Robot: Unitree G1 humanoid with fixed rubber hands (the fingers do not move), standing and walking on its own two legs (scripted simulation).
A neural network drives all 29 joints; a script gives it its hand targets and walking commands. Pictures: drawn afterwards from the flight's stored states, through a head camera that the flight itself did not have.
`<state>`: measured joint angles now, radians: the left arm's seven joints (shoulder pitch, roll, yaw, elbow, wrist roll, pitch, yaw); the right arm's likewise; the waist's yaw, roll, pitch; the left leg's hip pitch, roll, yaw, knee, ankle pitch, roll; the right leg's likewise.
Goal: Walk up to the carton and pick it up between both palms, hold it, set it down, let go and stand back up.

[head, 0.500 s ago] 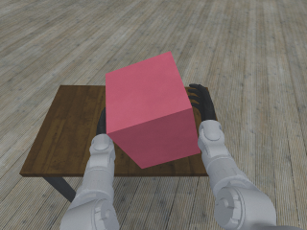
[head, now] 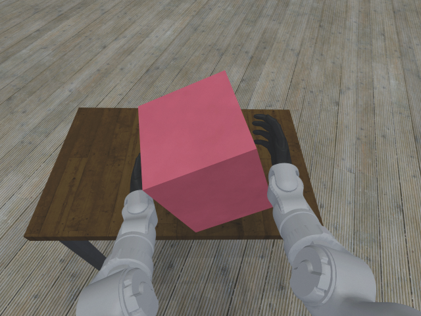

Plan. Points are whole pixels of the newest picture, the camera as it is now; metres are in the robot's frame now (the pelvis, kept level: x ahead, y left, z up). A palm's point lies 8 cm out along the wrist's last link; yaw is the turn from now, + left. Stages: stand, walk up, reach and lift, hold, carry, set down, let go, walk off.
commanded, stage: set down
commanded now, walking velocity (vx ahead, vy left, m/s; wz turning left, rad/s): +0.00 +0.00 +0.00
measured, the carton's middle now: (209, 158) +0.45 +0.04 +0.00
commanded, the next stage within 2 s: none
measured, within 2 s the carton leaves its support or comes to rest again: neither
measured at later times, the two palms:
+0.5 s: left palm (146, 190) +0.38 +0.18 -0.03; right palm (275, 161) +0.42 -0.10 +0.03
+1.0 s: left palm (153, 194) +0.39 +0.17 -0.06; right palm (275, 170) +0.43 -0.11 -0.01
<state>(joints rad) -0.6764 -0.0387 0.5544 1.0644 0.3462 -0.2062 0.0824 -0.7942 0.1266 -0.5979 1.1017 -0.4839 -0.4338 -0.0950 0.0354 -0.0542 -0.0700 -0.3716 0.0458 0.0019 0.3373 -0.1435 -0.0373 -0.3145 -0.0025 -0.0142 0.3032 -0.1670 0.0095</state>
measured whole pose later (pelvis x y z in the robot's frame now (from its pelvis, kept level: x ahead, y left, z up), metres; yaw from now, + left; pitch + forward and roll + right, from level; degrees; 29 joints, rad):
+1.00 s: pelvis +0.01 -0.01 -0.02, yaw +1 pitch +25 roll -1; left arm -0.77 0.02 0.56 1.33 0.30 -0.46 0.14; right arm -0.84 0.12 -0.72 1.19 -0.59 -0.52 -0.10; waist -0.01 -0.02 -0.16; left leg -0.71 0.04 -0.02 0.45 -0.17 -0.04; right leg -0.65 0.00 -0.04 0.44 -0.22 0.00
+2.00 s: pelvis -0.02 +0.01 -0.05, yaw -1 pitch +31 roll -1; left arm -1.03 0.11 0.51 1.55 0.19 -0.55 0.13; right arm -0.94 0.02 -0.74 1.23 -0.54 -0.47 -0.04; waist 0.00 0.00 -0.20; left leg -1.01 0.05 0.00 0.71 -0.24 -0.02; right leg -0.96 0.00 -0.01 0.69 -0.27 0.02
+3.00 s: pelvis -0.03 +0.01 -0.05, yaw -1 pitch +31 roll -1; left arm -1.05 0.08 0.60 1.42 0.29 -0.46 0.11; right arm -0.98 0.03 -0.80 1.16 -0.58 -0.40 -0.01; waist -0.01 -0.02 -0.18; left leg -1.03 0.05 0.00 0.75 -0.26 -0.02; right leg -0.98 -0.01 -0.01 0.73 -0.29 0.02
